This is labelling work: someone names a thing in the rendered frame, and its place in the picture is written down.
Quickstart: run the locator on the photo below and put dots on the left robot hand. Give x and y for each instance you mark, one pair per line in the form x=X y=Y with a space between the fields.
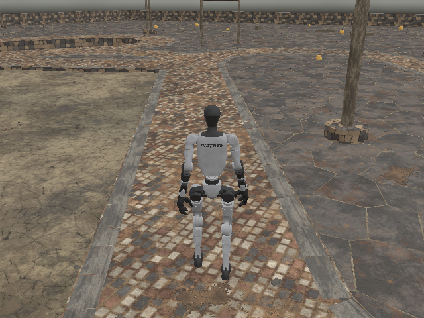
x=180 y=205

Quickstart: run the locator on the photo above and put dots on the right robot upper arm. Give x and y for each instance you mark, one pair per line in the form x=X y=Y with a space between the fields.
x=235 y=150

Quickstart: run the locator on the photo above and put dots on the left robot forearm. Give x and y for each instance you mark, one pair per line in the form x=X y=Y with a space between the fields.
x=184 y=182

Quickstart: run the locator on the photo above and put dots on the right robot hand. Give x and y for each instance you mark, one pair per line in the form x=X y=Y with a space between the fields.
x=244 y=197

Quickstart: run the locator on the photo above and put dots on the humanoid robot head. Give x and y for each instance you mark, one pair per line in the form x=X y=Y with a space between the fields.
x=212 y=115

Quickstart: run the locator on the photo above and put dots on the right robot forearm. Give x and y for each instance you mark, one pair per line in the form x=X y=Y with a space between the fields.
x=241 y=178

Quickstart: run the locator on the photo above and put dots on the left robot upper arm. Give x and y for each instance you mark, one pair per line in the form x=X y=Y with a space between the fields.
x=188 y=152

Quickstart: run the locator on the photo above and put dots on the robot torso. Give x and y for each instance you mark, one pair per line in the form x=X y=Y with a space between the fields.
x=212 y=155

